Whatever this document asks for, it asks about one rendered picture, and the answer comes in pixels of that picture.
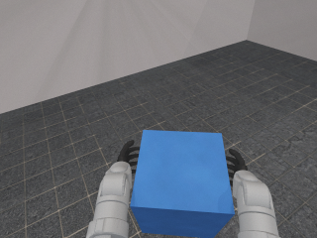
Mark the right robot hand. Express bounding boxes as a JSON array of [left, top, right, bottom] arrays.
[[225, 149, 248, 186]]

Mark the left robot hand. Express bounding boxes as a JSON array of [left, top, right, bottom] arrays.
[[117, 140, 141, 174]]

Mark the right robot forearm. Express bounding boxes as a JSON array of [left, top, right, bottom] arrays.
[[232, 170, 281, 238]]

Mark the carton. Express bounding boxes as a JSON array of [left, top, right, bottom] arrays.
[[130, 130, 235, 238]]

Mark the left robot forearm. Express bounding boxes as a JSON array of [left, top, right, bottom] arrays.
[[85, 161, 133, 238]]

